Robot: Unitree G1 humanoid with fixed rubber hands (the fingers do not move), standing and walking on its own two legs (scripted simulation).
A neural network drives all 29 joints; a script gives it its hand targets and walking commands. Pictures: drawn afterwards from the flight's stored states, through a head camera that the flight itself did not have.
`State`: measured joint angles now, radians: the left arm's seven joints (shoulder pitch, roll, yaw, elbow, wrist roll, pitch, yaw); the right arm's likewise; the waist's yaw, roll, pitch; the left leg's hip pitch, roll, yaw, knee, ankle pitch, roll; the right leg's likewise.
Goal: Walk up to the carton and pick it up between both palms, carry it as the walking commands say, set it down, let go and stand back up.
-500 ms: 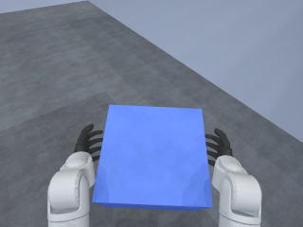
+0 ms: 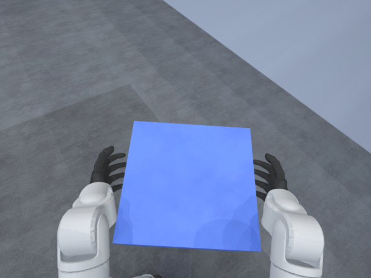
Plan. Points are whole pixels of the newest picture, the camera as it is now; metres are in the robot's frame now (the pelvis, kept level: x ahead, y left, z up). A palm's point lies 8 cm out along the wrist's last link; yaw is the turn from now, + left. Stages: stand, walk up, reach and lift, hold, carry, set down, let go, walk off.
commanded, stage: carry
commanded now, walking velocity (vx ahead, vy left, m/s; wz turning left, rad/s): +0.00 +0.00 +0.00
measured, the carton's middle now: (187, 190) +0.30 +0.01 +0.00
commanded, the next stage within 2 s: none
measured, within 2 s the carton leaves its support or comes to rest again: neither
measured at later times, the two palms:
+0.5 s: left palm (109, 199) +0.23 +0.14 +0.11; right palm (299, 213) +0.23 -0.18 +0.11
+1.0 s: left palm (125, 186) +0.27 +0.13 +0.08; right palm (295, 199) +0.26 -0.19 +0.08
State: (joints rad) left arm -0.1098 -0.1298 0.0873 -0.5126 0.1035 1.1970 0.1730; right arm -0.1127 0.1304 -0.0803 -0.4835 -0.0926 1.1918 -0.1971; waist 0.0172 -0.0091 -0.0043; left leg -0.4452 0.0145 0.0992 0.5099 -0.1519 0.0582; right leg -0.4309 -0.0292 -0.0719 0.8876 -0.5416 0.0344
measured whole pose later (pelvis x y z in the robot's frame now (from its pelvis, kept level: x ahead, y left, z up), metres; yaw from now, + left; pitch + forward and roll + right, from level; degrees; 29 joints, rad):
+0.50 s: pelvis -0.01 -0.02 +0.00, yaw +0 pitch +1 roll -1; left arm -0.08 -0.13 0.09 -0.40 0.13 1.26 0.17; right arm -0.09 0.13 -0.08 -0.39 -0.11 1.27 -0.21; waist -0.02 0.02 -0.16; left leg -0.38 0.03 0.09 0.47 -0.12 0.03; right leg -0.21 0.02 -0.11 0.49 -0.31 -0.04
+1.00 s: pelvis +0.00 -0.03 +0.00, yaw +0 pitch +3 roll +0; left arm -0.13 -0.13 0.12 -0.26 0.13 1.06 0.14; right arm -0.14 0.13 -0.10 -0.25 -0.13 1.07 -0.18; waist 0.00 0.02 -0.09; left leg -0.40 0.05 0.09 0.50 -0.14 0.01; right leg -0.24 0.03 -0.10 0.53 -0.34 -0.06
